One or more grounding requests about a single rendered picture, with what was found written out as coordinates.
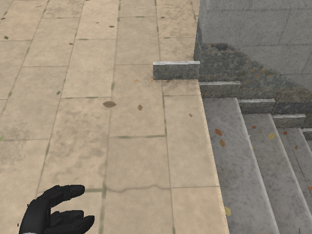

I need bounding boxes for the stairs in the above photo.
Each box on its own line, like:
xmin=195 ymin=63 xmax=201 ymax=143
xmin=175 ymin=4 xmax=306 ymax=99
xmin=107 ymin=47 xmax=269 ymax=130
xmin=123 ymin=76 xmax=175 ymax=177
xmin=202 ymin=97 xmax=312 ymax=234

